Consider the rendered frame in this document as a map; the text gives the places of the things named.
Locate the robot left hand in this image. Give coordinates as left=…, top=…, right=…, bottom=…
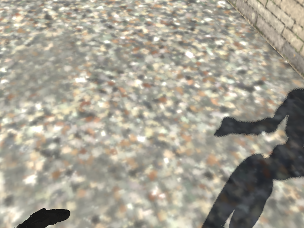
left=16, top=208, right=70, bottom=228

